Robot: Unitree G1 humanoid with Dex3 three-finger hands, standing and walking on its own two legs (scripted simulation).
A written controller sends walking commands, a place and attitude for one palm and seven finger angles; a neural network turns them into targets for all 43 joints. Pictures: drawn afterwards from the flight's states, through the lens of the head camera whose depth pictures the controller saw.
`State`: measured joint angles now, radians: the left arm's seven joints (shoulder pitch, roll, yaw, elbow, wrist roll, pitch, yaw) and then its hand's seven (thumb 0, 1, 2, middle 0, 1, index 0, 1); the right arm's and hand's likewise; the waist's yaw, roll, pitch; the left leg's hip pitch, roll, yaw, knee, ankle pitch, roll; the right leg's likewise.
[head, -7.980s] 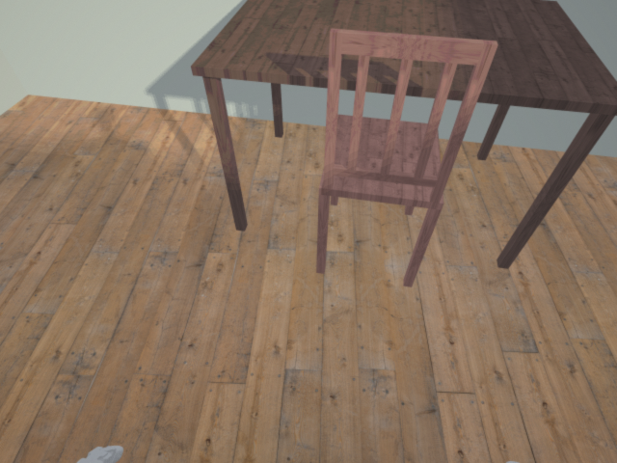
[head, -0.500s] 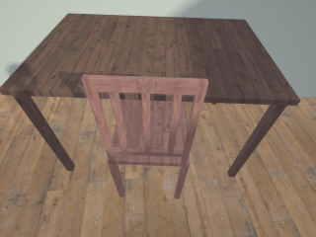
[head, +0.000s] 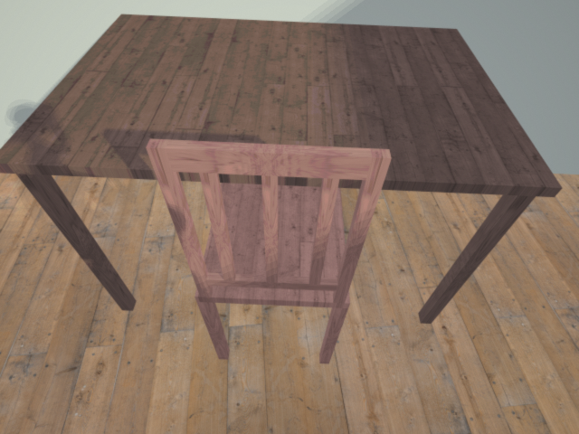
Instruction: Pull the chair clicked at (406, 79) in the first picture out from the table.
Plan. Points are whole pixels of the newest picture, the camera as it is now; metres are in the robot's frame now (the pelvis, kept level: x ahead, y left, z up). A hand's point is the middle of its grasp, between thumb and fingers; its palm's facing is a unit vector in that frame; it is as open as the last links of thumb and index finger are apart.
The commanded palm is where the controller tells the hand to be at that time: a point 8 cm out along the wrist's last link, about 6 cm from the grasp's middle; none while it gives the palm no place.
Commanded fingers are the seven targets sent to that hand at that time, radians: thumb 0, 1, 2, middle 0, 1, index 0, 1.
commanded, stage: look again from close up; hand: left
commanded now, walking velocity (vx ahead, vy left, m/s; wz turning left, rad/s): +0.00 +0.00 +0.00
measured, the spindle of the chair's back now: (271, 235) +0.47 +0.07 -0.06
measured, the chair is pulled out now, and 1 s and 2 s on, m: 0.00 0.00 0.00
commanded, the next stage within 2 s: raise the hand toward the chair's back in 0.60 s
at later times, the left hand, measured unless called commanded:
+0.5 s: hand out of the picture +0.00 +0.15 -0.18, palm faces +0.03 -0.98 -0.18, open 7.4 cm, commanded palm none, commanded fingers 0.00 0.90 0.90 -0.20 -0.30 -0.20 -0.30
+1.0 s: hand (211, 383) +0.19 +0.12 -0.01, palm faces +0.04 -1.00 +0.02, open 8.3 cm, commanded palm +0.11 +0.19 -0.06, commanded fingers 0.00 0.53 0.74 -0.16 -0.24 -0.16 -0.24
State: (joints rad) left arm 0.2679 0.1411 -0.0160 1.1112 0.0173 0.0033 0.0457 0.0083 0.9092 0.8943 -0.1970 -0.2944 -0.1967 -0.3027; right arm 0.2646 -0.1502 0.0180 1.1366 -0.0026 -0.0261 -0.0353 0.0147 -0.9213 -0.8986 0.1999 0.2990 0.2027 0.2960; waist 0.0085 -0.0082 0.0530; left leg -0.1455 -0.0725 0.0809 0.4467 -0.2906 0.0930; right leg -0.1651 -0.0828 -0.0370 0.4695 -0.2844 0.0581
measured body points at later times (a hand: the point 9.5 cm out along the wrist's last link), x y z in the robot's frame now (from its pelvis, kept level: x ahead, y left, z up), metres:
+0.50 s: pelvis +0.01 -0.01 +0.00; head +0.02 -0.01 +0.45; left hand +0.00 +0.20 -0.16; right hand +0.01 -0.24 -0.16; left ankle -0.03 +0.06 -0.74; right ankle -0.02 -0.16 -0.74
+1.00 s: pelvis -0.05 -0.05 -0.05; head -0.02 -0.04 +0.40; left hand +0.18 +0.17 -0.01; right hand +0.14 -0.31 -0.11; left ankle -0.03 +0.06 -0.74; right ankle -0.02 -0.16 -0.74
